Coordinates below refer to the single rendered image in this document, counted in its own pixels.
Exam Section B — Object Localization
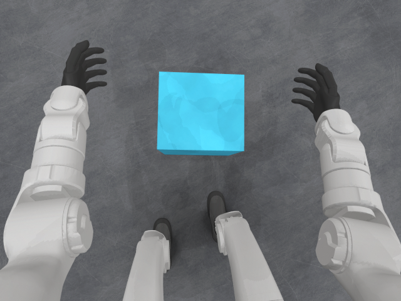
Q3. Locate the right robot upper arm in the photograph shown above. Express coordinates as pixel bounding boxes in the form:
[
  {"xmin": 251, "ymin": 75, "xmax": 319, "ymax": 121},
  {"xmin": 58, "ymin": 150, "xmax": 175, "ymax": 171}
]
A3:
[{"xmin": 316, "ymin": 216, "xmax": 401, "ymax": 301}]

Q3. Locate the left robot upper arm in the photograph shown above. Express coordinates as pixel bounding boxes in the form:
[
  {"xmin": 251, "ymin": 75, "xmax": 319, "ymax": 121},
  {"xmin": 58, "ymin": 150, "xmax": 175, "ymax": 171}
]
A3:
[{"xmin": 0, "ymin": 197, "xmax": 93, "ymax": 301}]

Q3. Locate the right robot shin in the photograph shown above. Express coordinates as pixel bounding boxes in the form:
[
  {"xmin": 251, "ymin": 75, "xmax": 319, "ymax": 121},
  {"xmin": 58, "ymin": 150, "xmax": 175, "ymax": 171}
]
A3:
[{"xmin": 215, "ymin": 211, "xmax": 249, "ymax": 233}]

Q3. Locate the robot left hand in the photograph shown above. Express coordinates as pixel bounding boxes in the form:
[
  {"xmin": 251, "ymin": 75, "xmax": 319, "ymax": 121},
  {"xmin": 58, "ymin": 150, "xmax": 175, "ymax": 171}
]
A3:
[{"xmin": 61, "ymin": 40, "xmax": 107, "ymax": 95}]

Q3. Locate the left robot shin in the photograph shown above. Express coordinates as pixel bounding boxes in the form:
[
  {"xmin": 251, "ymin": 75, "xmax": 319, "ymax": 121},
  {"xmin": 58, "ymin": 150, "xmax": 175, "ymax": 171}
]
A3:
[{"xmin": 136, "ymin": 230, "xmax": 165, "ymax": 250}]

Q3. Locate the right robot forearm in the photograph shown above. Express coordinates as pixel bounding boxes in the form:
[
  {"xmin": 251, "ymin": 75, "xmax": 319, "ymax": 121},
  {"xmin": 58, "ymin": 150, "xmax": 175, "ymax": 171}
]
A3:
[{"xmin": 315, "ymin": 109, "xmax": 401, "ymax": 272}]

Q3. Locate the robot shin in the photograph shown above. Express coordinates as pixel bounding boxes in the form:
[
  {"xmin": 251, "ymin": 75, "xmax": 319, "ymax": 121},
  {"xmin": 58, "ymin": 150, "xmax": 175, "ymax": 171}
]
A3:
[
  {"xmin": 136, "ymin": 230, "xmax": 165, "ymax": 250},
  {"xmin": 215, "ymin": 211, "xmax": 249, "ymax": 233}
]

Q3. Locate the carton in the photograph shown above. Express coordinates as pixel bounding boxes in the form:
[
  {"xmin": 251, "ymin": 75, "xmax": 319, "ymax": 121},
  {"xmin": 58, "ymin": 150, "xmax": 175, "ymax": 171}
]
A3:
[{"xmin": 157, "ymin": 71, "xmax": 244, "ymax": 156}]

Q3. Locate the robot right hand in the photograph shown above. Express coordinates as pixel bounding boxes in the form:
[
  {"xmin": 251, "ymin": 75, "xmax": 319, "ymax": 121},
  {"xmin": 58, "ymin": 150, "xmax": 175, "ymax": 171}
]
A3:
[{"xmin": 291, "ymin": 63, "xmax": 340, "ymax": 122}]

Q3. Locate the left robot forearm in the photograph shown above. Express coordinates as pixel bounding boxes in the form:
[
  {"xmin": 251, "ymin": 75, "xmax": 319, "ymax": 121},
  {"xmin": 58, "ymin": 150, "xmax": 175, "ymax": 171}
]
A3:
[{"xmin": 3, "ymin": 85, "xmax": 90, "ymax": 259}]

